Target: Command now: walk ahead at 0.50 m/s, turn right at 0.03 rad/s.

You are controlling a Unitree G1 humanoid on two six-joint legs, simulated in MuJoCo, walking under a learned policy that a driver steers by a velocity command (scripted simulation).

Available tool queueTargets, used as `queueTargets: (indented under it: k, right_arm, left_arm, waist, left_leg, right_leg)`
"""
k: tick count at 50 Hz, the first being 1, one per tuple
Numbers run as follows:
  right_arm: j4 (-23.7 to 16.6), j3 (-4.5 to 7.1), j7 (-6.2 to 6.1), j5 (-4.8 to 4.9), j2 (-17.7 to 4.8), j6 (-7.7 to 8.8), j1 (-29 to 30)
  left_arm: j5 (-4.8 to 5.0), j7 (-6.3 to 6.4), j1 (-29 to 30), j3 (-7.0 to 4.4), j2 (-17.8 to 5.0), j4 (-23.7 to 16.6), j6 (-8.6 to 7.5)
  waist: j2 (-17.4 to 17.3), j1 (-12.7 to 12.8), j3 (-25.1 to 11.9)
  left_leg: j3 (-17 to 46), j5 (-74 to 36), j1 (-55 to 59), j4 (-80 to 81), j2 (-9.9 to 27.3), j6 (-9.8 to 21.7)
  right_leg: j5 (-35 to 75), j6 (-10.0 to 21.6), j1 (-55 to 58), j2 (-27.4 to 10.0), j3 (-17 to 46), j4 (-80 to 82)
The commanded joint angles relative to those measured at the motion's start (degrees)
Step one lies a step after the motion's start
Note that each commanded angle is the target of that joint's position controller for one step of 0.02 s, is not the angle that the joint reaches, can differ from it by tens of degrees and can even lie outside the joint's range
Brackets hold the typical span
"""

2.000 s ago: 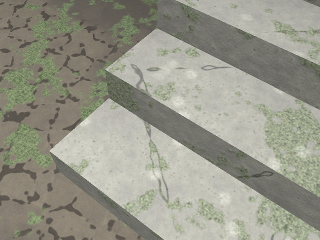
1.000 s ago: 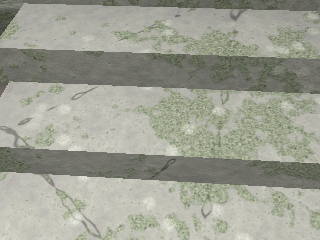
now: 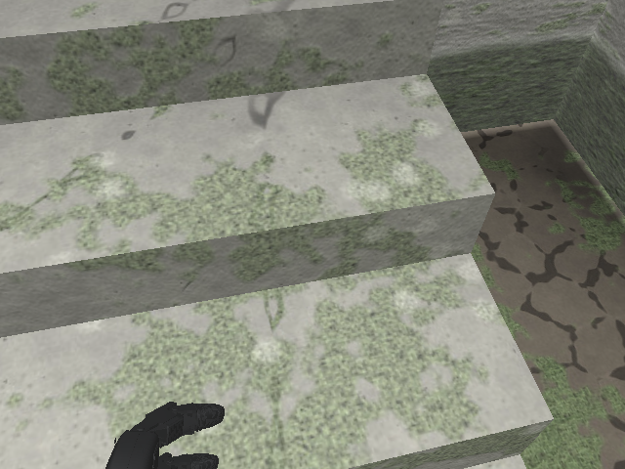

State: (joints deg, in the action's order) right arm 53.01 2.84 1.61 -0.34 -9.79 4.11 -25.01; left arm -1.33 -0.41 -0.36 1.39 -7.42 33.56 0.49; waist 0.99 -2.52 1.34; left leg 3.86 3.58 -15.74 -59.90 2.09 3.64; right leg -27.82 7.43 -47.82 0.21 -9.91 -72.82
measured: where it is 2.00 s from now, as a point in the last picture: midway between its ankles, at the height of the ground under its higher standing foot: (126, 17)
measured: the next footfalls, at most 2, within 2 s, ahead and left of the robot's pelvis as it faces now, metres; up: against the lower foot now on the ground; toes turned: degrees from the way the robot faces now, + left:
left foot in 0.52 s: +0.47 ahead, +0.09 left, +0.18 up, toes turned +1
right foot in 0.98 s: +0.83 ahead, -0.06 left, +0.36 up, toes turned +12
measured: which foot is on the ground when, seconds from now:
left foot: up 0.00-0.50, down 0.52-1.00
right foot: down 0.00-0.56, up 0.58-0.96, down 0.98-1.00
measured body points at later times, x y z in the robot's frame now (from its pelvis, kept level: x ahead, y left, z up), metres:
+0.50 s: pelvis +0.28 +0.00 +0.13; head +0.30 -0.02 +0.58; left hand +0.17 +0.19 +0.00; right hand +0.53 -0.15 +0.06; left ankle +0.43 +0.09 -0.43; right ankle +0.10 -0.06 -0.61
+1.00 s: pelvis +0.62 +0.01 +0.30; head +0.60 +0.00 +0.75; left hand +0.89 +0.20 +0.30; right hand +0.54 -0.18 +0.15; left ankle +0.44 +0.09 -0.43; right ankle +0.79 -0.06 -0.27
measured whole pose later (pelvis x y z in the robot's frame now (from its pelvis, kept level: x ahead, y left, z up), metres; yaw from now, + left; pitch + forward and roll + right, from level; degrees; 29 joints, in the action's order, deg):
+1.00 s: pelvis +0.62 +0.01 +0.30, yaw +14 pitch +7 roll -3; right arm 61.7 -1.3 7.0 -2.5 -6.2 7.5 -34.5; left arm -1.8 -1.4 9.6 5.2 -6.1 37.9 -1.2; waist -4.5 -6.3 -9.7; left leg 13.7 20.2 -3.7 -22.5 -2.0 5.4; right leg -23.7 3.7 -64.2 -0.2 -5.2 -81.0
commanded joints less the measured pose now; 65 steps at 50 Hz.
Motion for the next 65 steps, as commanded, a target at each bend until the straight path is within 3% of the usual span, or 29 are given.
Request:
queueTargets:
  k: [1, 2, 3, 6, 16, 17, 18, 19, 20, 21, 24, 26, 27, 28, 29, 30, 35, 38, 40, 43, 46, 50, 51, 52, 53, 54, 56, 58, 65]
  right_arm:
    - [-12.8, 0.50, -1.31, -2.44, 1.3, 0.06, 4.7]
    - [-14.5, -0.12, -2.68, -2.93, 1.8, -0.31, 6.0]
    - [-14.8, -1.36, 1.85, -0.12, -2.6, 1.25, 11.7]
    - [-14.7, -2.16, 3.60, 0.35, -1.7, 0.77, 7.2]
    - [-17.6, -5.15, 2.38, -0.58, -2.2, 0.66, 26.4]
    - [-21.0, -7.15, -1.22, -1.00, 7.7, -1.45, 34.5]
    - [-23.7, -6.20, 0.76, 0.94, -3.0, -2.06, 38.2]
    - [-23.5, -5.66, 1.17, 0.75, -2.3, -2.89, 37.4]
    - [-21.7, -7.26, -0.68, -1.13, 3.5, -3.96, 36.1]
    - [-24.9, -7.48, 2.19, -0.82, 0.2, -5.18, 42.2]
    - [-21.8, -5.09, 5.27, -0.67, -3.9, -5.82, 30.6]
    - [-18.9, -3.78, 4.41, 0.72, -6.6, -4.18, 23.3]
    - [-13.0, -2.66, 3.58, 1.45, -9.8, -4.27, 10.8]
    - [-7.4, -1.09, 2.61, 0.60, -12.1, -5.10, -3.2]
    - [-5.3, -0.85, 2.59, -2.62, -13.5, -5.34, -13.2]
    - [-4.0, -0.16, 1.18, -3.84, -13.5, -3.79, -13.0]
    - [4.7, -4.98, 2.20, -1.42, 3.8, -0.21, 8.4]
    - [5.6, -4.23, 3.27, -3.34, 0.3, 2.22, 6.0]
    - [9.0, -4.28, 1.93, -4.75, -1.3, 3.25, -4.1]
    - [12.9, -4.05, 1.62, -6.50, -1.8, 3.68, -14.0]
    - [7.0, -3.10, 5.76, -2.58, -4.1, 2.88, -4.6]
    - [-0.9, -0.22, 5.63, -1.25, -10.8, 6.50, -0.5]
    - [-0.1, -1.00, 6.35, -3.99, -7.0, 6.31, -6.4]
    - [3.0, -0.50, 7.07, -4.31, -3.5, 5.32, -7.3]
    - [3.8, 0.66, 7.18, -2.54, -5.7, 3.39, -0.8]
    - [4.3, 0.25, 6.82, -1.69, -4.5, 3.03, 0.4]
    - [4.2, -0.40, 5.03, -3.00, -2.3, 2.30, 2.4]
    - [2.8, -1.15, 4.59, -3.12, 0.1, 0.35, 7.1]
    - [-2.2, -1.46, 6.35, -1.82, -5.4, 0.59, 20.5]
  left_arm:
    - [-0.55, 0.07, -6.4, -5.33, -10.4, 5.2, -1.15]
    - [-0.74, -0.21, -6.6, -4.41, -6.8, 8.8, -2.78]
    - [-3.05, -4.05, -14.7, -2.27, -5.1, 13.0, -5.92]
    - [-2.74, -4.99, -10.6, -2.86, -5.4, 17.4, -6.19]
    - [-6.76, -3.81, -32.5, 0.30, -4.7, 27.6, -6.21]
    - [1.15, -1.49, -30.2, -1.85, -7.5, 26.4, -7.99]
    - [-7.30, -3.59, -39.2, 1.00, -5.2, 29.0, -7.03]
    - [-7.69, -4.76, -43.6, 0.99, -6.3, 31.3, -6.65]
    - [2.00, 0.02, -33.4, -1.41, -6.9, 27.2, -6.57]
    - [-5.81, -4.92, -35.7, 1.78, -5.7, 27.9, -6.96]
    - [-1.72, -6.41, -28.3, -1.20, -17.6, 24.2, -8.50]
    - [-2.98, -6.45, -31.9, -3.15, -21.5, 26.1, -8.09]
    - [-6.99, -6.67, -37.4, -2.75, -17.5, 25.8, -7.90]
    - [-7.10, -7.49, -34.5, -2.55, -15.9, 24.6, -6.69]
    - [-3.93, -8.38, -25.5, -3.38, -12.8, 24.1, -4.84]
    - [-0.31, -7.84, -21.7, -3.06, -10.7, 22.6, -4.65]
    - [-3.94, -2.24, -12.1, 0.20, -5.2, 14.0, -4.54]
    - [-0.95, -1.69, -6.6, 0.17, -8.0, 10.9, -4.49]
    - [-0.31, -0.72, 1.1, 1.08, -6.1, 6.8, -5.12]
    - [-0.94, 0.71, 10.5, 1.81, -6.4, 2.9, -4.52]
    - [-2.27, 0.05, 25.9, 3.83, -1.9, -4.7, -1.35]
    - [0.57, -0.31, 1.8, -0.73, -11.0, 2.6, -2.71]
    - [-0.09, 0.17, -11.3, -1.37, -12.6, 5.8, -2.62]
    - [-2.24, -0.15, -24.5, -1.80, -15.7, 9.9, -2.17]
    - [-3.68, 0.41, -30.0, -2.81, -17.6, 13.4, -2.90]
    - [-1.36, 0.21, -22.6, -2.85, -17.8, 16.2, -3.92]
    - [-1.19, -0.53, -12.3, -0.28, -4.7, 19.5, -4.12]
    - [-0.49, 0.97, -7.3, 1.54, 4.4, 20.8, -4.98]
    - [-4.17, 0.50, -14.3, 0.15, -1.8, 24.1, -7.98]
  waist:
    - [0.9, 1.3, -6.8]
    - [-1.7, -0.8, 1.3]
    - [-1.3, 3.2, 6.8]
    - [0.2, -4.2, -0.3]
    - [1.9, 2.6, -1.3]
    - [-1.1, 3.0, 4.6]
    - [2.8, 6.5, -4.9]
    - [5.9, 5.7, -1.9]
    - [0.2, 4.5, 3.4]
    - [6.2, 3.9, -2.5]
    - [11.9, -4.7, -6.3]
    - [12.8, -4.7, -9.4]
    - [3.7, -4.2, -19.1]
    - [-1.7, -10.3, -24.7]
    - [-12.1, -14.2, -22.3]
    - [-6.8, -12.6, -14.3]
    - [-0.9, 5.9, -7.3]
    - [-0.3, 5.7, -5.5]
    - [-7.0, 1.7, -6.3]
    - [-0.6, -1.7, -4.6]
    - [-3.2, 0.4, -2.8]
    - [-4.4, 9.2, -14.6]
    - [6.2, 11.6, -27.8]
    - [16.5, 14.6, -30.4]
    - [11.9, 17.0, -18.8]
    - [8.8, 11.1, -7.1]
    - [-4.9, 4.6, -9.3]
    - [-4.9, 0.4, -8.1]
    - [0.0, 2.6, -5.2]
  left_leg:
    - [5.0, -0.1, -28.1, -53.1, -3.2, 1.0]
    - [4.7, 2.0, -32.3, -52.0, -2.4, 2.1]
    - [17.2, -5.5, -39.5, -56.5, -7.8, 7.9]
    - [12.5, -7.3, -45.9, -47.2, -5.2, 10.8]
    - [0.9, 2.1, -75.8, -64.3, -4.0, 9.5]
    - [-8.2, 13.6, -67.7, -55.4, -4.8, 3.2]
    - [-4.9, 1.5, -71.2, -48.1, -1.3, 6.7]
    - [-3.7, 0.3, -78.7, -46.3, 0.4, 5.1]
    - [-16.1, 17.9, -61.5, -40.6, -1.4, 1.9]
    - [-8.5, 11.9, -57.5, -29.8, 0.5, 5.6]
    - [-16.4, 16.5, -36.1, -19.1, -8.2, 2.9]
    - [-16.2, 15.7, -26.7, -5.6, -12.0, 5.5]
    - [-0.7, 2.9, -1.5, -8.4, -10.5, 11.4]
    - [16.8, 13.9, 17.5, 8.7, -6.7, 14.4]
    - [42.5, 22.3, 16.7, 28.4, 3.4, 21.3]
    - [48.9, 30.3, 8.4, 31.3, 4.6, 18.7]
    - [22.3, 10.0, -8.9, 32.7, -0.7, 13.7]
    - [11.2, 1.9, -17.3, 35.7, -4.1, 10.7]
    - [14.1, -2.0, -15.6, 36.0, -3.9, 10.0]
    - [20.1, 6.4, 0.8, 35.1, -0.6, 9.1]
    - [21.7, 4.8, -20.4, 52.8, 4.2, 12.3]
    - [13.2, -72.9, -10.9, 31.5, 3.4, 6.5]
    - [14.2, -57.5, -26.3, 13.8, -2.0, 4.9]
    - [13.1, 1.3, -34.4, -12.9, -11.4, 2.4]
    - [17.3, -0.6, -41.1, -42.8, -10.4, 2.6]
    - [14.0, -6.1, -47.4, -47.7, -7.2, 3.4]
    - [9.4, -6.7, -43.5, -49.5, -3.9, 6.1]
    - [8.7, -3.7, -41.9, -40.3, -0.4, 7.3]
    - [6.8, -3.7, -46.0, -31.9, 0.3, 5.9]
  right_leg:
    - [-24.9, 2.5, 20.6, -17.7, 53.6, 52.8]
    - [-15.8, 1.7, 14.5, -15.3, 42.2, 49.7]
    - [0.4, 0.8, 11.4, -11.4, 33.5, 46.2]
    - [8.3, -2.7, 16.8, -8.6, 19.6, 50.0]
    - [19.6, 0.4, 41.2, -10.5, 18.3, 54.7]
    - [22.9, -3.7, 33.2, -9.3, 13.5, 59.8]
    - [24.0, 0.9, 41.8, -12.2, 18.9, 58.6]
    - [30.3, 2.1, 50.5, -15.7, 21.3, 59.8]
    - [38.3, -1.0, 39.8, -10.5, 12.2, 68.0]
    - [40.0, 2.8, 40.0, -17.1, 15.8, 68.7]
    - [103.4, 7.0, 45.8, -18.0, 7.4, 59.9]
    - [128.5, 4.9, 52.2, -18.2, 4.5, 44.9]
    - [123.4, 0.5, 32.0, -16.1, 8.0, 32.4]
    - [91.7, -0.5, 15.8, -9.5, 10.8, 18.1]
    - [27.1, -3.6, 3.1, 5.1, 15.8, -13.9]
    - [30.5, -1.5, -5.8, 5.3, 25.3, -31.6]
    - [22.2, 4.3, -21.6, 1.4, 22.3, -44.1]
    - [16.3, 1.8, -17.5, -2.1, 12.7, -37.7]
    - [6.5, -0.1, -19.3, -1.6, 10.3, -44.9]
    - [2.5, 0.1, -32.9, -2.9, 11.8, -31.3]
    - [-7.9, -2.0, -4.5, -3.2, 4.2, -5.0]
    - [10.0, -0.5, 29.3, 4.0, 7.9, 8.5]
    - [11.7, 8.7, 52.7, -5.5, 31.8, 17.3]
    - [5.0, 17.6, 56.0, -19.3, 61.3, 39.3]
    - [-18.3, 14.9, 42.7, -19.2, 70.3, 48.1]
    - [-28.0, 11.0, 31.2, -17.6, 59.6, 45.4]
    - [-9.2, 8.9, 22.6, -18.8, 40.2, 42.0]
    - [0.7, 4.6, 19.7, -14.8, 27.0, 43.9]
    - [26.3, 4.8, 31.6, -16.6, 7.4, 61.1]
